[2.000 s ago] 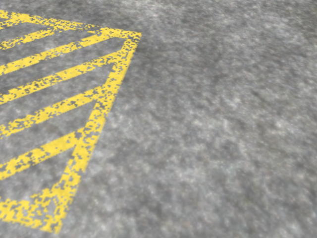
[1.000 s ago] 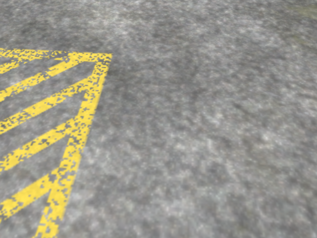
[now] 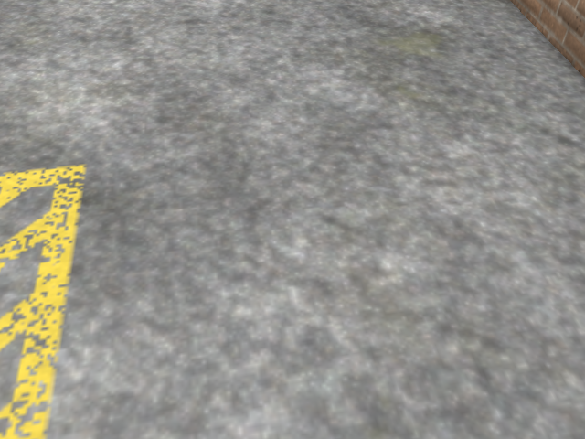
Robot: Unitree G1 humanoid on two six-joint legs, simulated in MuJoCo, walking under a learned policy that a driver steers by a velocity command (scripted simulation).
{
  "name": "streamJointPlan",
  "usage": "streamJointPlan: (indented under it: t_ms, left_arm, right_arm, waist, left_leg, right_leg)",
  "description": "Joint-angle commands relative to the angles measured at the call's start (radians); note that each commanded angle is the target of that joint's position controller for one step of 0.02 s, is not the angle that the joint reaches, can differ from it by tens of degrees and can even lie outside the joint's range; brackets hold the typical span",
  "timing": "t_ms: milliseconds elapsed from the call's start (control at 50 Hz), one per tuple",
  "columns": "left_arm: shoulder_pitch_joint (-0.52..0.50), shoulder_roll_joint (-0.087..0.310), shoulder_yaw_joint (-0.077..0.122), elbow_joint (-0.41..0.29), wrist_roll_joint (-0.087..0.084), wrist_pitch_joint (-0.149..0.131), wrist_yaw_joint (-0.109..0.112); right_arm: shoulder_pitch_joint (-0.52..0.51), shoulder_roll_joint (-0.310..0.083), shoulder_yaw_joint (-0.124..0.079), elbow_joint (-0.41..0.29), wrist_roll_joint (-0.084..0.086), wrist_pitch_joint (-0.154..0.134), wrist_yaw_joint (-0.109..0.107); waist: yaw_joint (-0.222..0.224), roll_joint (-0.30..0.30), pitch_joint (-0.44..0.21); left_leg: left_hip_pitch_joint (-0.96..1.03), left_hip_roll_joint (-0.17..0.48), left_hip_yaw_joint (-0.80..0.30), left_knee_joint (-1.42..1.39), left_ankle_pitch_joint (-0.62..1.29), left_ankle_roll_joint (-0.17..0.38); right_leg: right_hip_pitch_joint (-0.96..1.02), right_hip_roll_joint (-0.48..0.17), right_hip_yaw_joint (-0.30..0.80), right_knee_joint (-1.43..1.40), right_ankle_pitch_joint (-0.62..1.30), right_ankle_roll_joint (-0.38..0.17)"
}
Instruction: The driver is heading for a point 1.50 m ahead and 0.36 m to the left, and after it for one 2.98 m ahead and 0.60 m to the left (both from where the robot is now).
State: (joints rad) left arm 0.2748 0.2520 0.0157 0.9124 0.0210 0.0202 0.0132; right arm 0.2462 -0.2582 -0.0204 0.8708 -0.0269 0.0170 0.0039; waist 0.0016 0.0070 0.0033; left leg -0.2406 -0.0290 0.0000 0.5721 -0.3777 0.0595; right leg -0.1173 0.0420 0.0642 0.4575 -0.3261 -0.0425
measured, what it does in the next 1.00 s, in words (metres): walks ahead: right foot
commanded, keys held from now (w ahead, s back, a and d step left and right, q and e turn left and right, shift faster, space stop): w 0.96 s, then w+q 0.04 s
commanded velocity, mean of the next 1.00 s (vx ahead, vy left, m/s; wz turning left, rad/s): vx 0.43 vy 0.00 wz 0.00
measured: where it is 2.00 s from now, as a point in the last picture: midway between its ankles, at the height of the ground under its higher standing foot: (276, 279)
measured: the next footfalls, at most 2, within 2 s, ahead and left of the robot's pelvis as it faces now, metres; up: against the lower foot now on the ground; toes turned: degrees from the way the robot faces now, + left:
right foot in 0.58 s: +0.40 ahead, -0.09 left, +0.00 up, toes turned -3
left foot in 1.14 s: +0.71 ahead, +0.07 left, +0.00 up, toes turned +7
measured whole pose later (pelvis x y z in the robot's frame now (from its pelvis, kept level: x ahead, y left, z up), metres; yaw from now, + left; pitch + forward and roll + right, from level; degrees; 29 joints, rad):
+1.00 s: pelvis +0.46 -0.03 +0.00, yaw +0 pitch +0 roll -1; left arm 0.46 0.18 0.02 1.05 0.01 -0.09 0.00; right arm 0.06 -0.22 -0.02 0.89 -0.03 -0.03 0.04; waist 0.06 0.04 0.04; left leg -0.63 0.09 0.04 0.70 -0.01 0.03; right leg 0.07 0.10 -0.07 0.16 -0.24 -0.10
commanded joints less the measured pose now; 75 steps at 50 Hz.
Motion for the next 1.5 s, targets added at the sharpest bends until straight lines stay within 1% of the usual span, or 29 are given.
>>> streamJointPlan:
  t_ms: [20, 100, 120, 140, 160, 180, 200, 260, 320, 460, 520, 560, 580, 600, 620, 640, 660, 720, 900, 1040, 1100, 1140, 1160, 1180, 1200, 1240, 1280, 1340, 1500]
  left_arm:
    - [0.035, 0.184, 0.050, -0.019, 0.002, -0.017, 0.000]
    - [-0.054, 0.159, 0.054, -0.032, -0.011, -0.042, -0.010]
    - [-0.088, 0.118, 0.044, -0.049, -0.005, -0.051, -0.011]
    - [-0.116, 0.044, 0.024, -0.087, -0.010, -0.062, -0.019]
    - [-0.135, 0.120, 0.041, -0.097, 0.011, -0.064, -0.017]
    - [-0.118, 0.126, 0.045, -0.083, 0.013, -0.067, -0.024]
    - [-0.095, 0.107, 0.039, -0.065, 0.006, -0.073, -0.035]
    - [-0.095, 0.089, 0.034, -0.048, 0.021, -0.070, -0.054]
    - [-0.172, 0.066, 0.026, -0.077, 0.022, -0.060, -0.060]
    - [-0.368, 0.046, 0.005, -0.160, 0.005, -0.058, -0.058]
    - [-0.273, 0.077, 0.021, -0.139, 0.006, -0.065, -0.041]
    - [0.001, 0.114, 0.048, -0.046, 0.011, -0.079, -0.023]
    - [0.159, 0.179, 0.069, -0.012, 0.034, -0.087, -0.011]
    - [0.202, 0.269, 0.088, -0.008, 0.050, -0.085, -0.010]
    - [0.136, 0.227, 0.086, -0.009, 0.002, -0.075, -0.021]
    - [0.018, 0.167, 0.071, -0.027, -0.009, -0.076, -0.022]
    - [-0.033, 0.107, 0.057, -0.032, -0.007, -0.087, -0.026]
    - [-0.021, 0.049, 0.037, 0.008, -0.003, -0.113, -0.021]
    - [0.167, 0.066, 0.032, 0.086, -0.014, -0.125, -0.017]
    - [0.255, 0.071, 0.027, 0.135, 0.007, -0.118, 0.004]
    - [0.213, 0.091, 0.032, 0.137, 0.013, -0.115, 0.016]
    - [0.184, 0.108, 0.035, 0.126, 0.008, -0.106, 0.017]
    - [0.182, 0.073, 0.024, 0.080, -0.011, -0.111, 0.011]
    - [0.228, 0.047, 0.029, 0.060, -0.025, -0.120, -0.006]
    - [0.139, 0.102, 0.041, 0.033, -0.001, -0.124, -0.007]
    - [0.032, 0.083, 0.039, -0.003, -0.005, -0.142, -0.012]
    - [0.030, 0.062, 0.037, -0.019, 0.021, -0.110, -0.014]
    - [-0.001, 0.041, 0.035, -0.050, 0.030, -0.073, -0.021]
    - [-0.322, 0.055, 0.026, -0.186, 0.015, -0.063, -0.032]
  right_arm:
    - [-0.105, -0.071, -0.019, -0.091, -0.006, -0.036, 0.008]
    - [0.094, -0.068, -0.029, -0.011, 0.007, -0.071, 0.012]
    - [0.210, -0.113, -0.043, 0.027, 0.002, -0.079, 0.002]
    - [0.324, -0.224, -0.072, 0.048, -0.001, -0.086, -0.004]
    - [0.337, -0.221, -0.073, 0.067, 0.000, -0.079, 0.000]
    - [0.249, -0.173, -0.059, 0.044, -0.002, -0.080, 0.003]
    - [0.184, -0.138, -0.051, 0.025, -0.001, -0.086, 0.005]
    - [0.176, -0.095, -0.033, 0.041, 0.006, -0.106, 0.001]
    - [0.255, -0.086, -0.027, 0.090, 0.016, -0.112, -0.002]
    - [0.279, -0.103, -0.024, 0.136, 0.011, -0.111, -0.007]
    - [0.234, -0.120, -0.028, 0.143, 0.013, -0.111, -0.012]
    - [0.209, -0.129, -0.030, 0.143, 0.013, -0.101, -0.012]
    - [0.223, -0.099, -0.021, 0.124, 0.016, -0.099, -0.010]
    - [0.343, 0.033, 0.002, 0.106, 0.038, -0.096, 0.000]
    - [0.289, -0.078, -0.025, 0.115, 0.016, -0.094, -0.004]
    - [0.197, -0.097, -0.035, 0.084, 0.014, -0.097, -0.001]
    - [0.144, -0.082, -0.031, 0.074, 0.013, -0.104, 0.004]
    - [0.155, -0.031, -0.026, 0.086, -0.008, -0.076, 0.019]
    - [-0.174, -0.014, -0.017, -0.021, -0.003, -0.056, 0.034]
    - [-0.323, -0.010, -0.006, -0.077, 0.006, -0.067, 0.031]
    - [-0.208, -0.031, -0.021, -0.049, 0.002, -0.076, 0.022]
    - [0.065, -0.076, -0.049, 0.039, -0.011, -0.089, 0.010]
    - [0.220, -0.169, -0.079, 0.067, -0.032, -0.088, -0.001]
    - [0.223, -0.218, -0.098, 0.069, -0.008, -0.071, 0.002]
    - [0.136, -0.200, -0.095, 0.061, 0.021, -0.065, 0.012]
    - [0.029, -0.102, -0.074, 0.046, 0.018, -0.069, 0.009]
    - [0.011, -0.063, -0.060, 0.053, 0.020, -0.080, 0.000]
    - [0.061, -0.107, -0.070, 0.060, 0.028, -0.096, -0.002]
    - [0.223, -0.122, -0.076, 0.061, 0.022, -0.082, -0.005]
  waist:
    - [0.034, -0.168, 0.184]
    - [-0.074, -0.107, 0.117]
    - [-0.122, -0.009, 0.092]
    - [-0.156, 0.236, 0.045]
    - [-0.132, 0.180, 0.094]
    - [-0.072, 0.073, 0.141]
    - [-0.038, 0.048, 0.143]
    - [-0.020, 0.067, 0.089]
    - [-0.033, 0.073, 0.084]
    - [-0.054, 0.102, 0.130]
    - [0.009, 0.093, 0.085]
    - [0.123, 0.058, -0.062]
    - [0.169, -0.015, -0.163]
    - [0.093, -0.247, -0.279]
    - [0.096, -0.139, -0.238]
    - [0.047, -0.096, -0.074]
    - [0.032, -0.046, -0.008]
    - [-0.034, -0.061, 0.019]
    - [0.019, -0.043, 0.096]
    - [0.056, -0.065, 0.109]
    - [-0.010, -0.087, 0.046]
    - [-0.125, -0.074, -0.093]
    - [-0.165, 0.030, -0.206]
    - [-0.111, 0.232, -0.296]
    - [-0.085, 0.083, -0.205]
    - [-0.032, -0.031, -0.007]
    - [0.024, -0.026, 0.015]
    - [0.034, 0.003, 0.013]
    - [-0.077, 0.051, 0.043]
  left_leg:
    - [-0.203, 0.024, 0.027, 0.106, -0.039, 0.021]
    - [0.184, -0.015, 0.057, -0.142, 0.063, 0.043]
    - [0.347, 0.072, -0.086, -0.229, -0.007, 0.059]
    - [0.461, 0.304, -0.512, -0.419, -0.312, 0.141]
    - [0.386, 0.411, -0.674, -0.465, -0.344, 0.200]
    - [0.323, 0.385, -0.596, -0.450, -0.313, 0.201]
    - [0.285, 0.338, -0.503, -0.458, -0.228, 0.177]
    - [0.294, 0.241, -0.284, -0.468, 0.127, 0.130]
    - [0.321, 0.225, -0.184, -0.447, 0.401, 0.138]
    - [0.240, 0.221, -0.083, -0.445, 0.598, 0.126]
    - [0.285, 0.245, -0.054, -0.321, 0.887, 0.097]
    - [0.247, 0.198, -0.004, 0.010, 0.992, 0.064]
    - [0.064, 0.152, 0.024, 0.289, 0.694, 0.051]
    - [-0.268, -0.028, 0.050, 0.665, -0.067, 0.010]
    - [-0.355, -0.020, -0.077, 0.761, -0.100, 0.032]
    - [-0.396, 0.042, -0.071, 0.752, 0.002, 0.042]
    - [-0.365, 0.077, -0.065, 0.696, 0.072, 0.044]
    - [-0.238, 0.121, -0.052, 0.587, 0.112, 0.022]
    - [-0.428, 0.136, 0.041, 0.250, 0.353, -0.043]
    - [-0.400, 0.071, 0.087, 0.029, 0.335, 0.014]
    - [-0.221, -0.009, 0.122, -0.013, 0.215, 0.080]
    - [0.110, -0.033, 0.098, -0.098, 0.238, 0.140]
    - [0.396, 0.182, -0.196, -0.101, 0.171, 0.227]
    - [0.580, 0.404, -0.724, -0.247, 0.204, 0.377]
    - [0.523, 0.364, -0.671, -0.275, 0.200, 0.360]
    - [0.256, 0.295, -0.449, -0.327, 0.334, 0.287]
    - [0.120, 0.213, -0.339, -0.348, 0.450, 0.238]
    - [0.058, 0.171, -0.286, -0.370, 0.493, 0.237]
    - [0.171, 0.130, -0.312, -0.354, 0.509, 0.165]
  right_leg:
    - [-0.099, -0.301, 0.405, -0.333, -0.457, -0.191]
    - [-0.246, -0.183, 0.206, -0.194, -0.237, -0.128]
    - [-0.370, -0.118, 0.118, -0.029, -0.174, -0.092]
    - [-0.542, 0.021, -0.049, 0.296, -0.154, -0.041]
    - [-0.618, 0.015, -0.027, 0.471, -0.220, -0.050]
    - [-0.624, -0.041, 0.015, 0.553, -0.141, -0.063]
    - [-0.603, -0.072, 0.012, 0.564, -0.059, -0.065]
    - [-0.559, -0.102, -0.048, 0.552, 0.081, -0.031]
    - [-0.606, -0.104, -0.095, 0.512, 0.126, 0.007]
    - [-0.449, -0.065, -0.162, 0.175, 0.248, -0.003]
    - [-0.297, -0.026, -0.163, 0.120, 0.211, -0.057]
    - [0.008, 0.018, -0.174, 0.039, 0.200, -0.098]
    - [0.239, -0.156, 0.017, 0.008, 0.041, -0.137]
    - [0.456, -0.454, 0.544, -0.110, -0.132, -0.259]
    - [0.367, -0.431, 0.680, -0.228, -0.224, -0.268]
    - [0.221, -0.398, 0.496, -0.236, -0.214, -0.240]
    - [0.097, -0.352, 0.376, -0.268, -0.077, -0.221]
    - [-0.054, -0.261, 0.173, -0.306, 0.190, -0.169]
    - [0.032, -0.201, 0.011, -0.359, 0.428, -0.147]
    - [0.237, -0.250, -0.066, -0.297, 0.643, -0.138]
    - [0.277, -0.265, -0.131, -0.109, 1.022, -0.109]
    - [0.170, -0.238, -0.182, 0.247, 1.003, -0.076]
    - [-0.110, -0.180, -0.221, 0.571, 0.664, -0.043]
    - [-0.442, 0.047, -0.167, 0.923, -0.154, -0.002]
    - [-0.563, -0.023, -0.019, 0.964, -0.111, -0.020]
    - [-0.545, -0.104, -0.015, 0.830, 0.017, -0.017]
    - [-0.445, -0.132, -0.012, 0.723, 0.026, 0.013]
    - [-0.433, -0.129, -0.043, 0.615, 0.047, 0.055]
    - [-0.553, -0.102, -0.057, 0.288, 0.307, 0.091]
Velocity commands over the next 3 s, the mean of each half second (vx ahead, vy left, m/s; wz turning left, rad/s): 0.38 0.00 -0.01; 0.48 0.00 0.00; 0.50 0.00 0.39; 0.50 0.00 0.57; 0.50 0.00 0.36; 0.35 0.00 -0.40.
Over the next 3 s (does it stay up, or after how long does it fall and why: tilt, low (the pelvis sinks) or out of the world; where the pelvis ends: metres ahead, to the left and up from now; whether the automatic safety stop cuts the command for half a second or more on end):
stays up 1.39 0.37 0.00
